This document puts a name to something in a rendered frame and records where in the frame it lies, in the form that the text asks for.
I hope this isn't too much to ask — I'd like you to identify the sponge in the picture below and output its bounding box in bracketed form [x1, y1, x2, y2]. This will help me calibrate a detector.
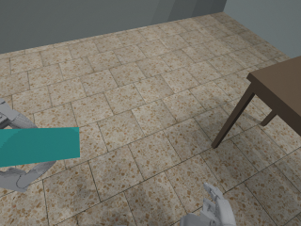
[0, 127, 80, 168]

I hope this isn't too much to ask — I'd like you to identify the robot right hand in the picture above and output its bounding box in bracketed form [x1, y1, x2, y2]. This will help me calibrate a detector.
[199, 182, 237, 226]

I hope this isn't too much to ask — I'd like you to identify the robot right thigh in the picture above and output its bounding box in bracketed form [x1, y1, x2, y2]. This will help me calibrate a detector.
[179, 214, 207, 226]

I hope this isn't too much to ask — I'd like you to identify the robot left hand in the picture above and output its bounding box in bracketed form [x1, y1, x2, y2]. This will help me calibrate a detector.
[0, 98, 56, 193]

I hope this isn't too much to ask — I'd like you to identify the table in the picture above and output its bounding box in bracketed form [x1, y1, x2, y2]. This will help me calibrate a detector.
[211, 56, 301, 149]

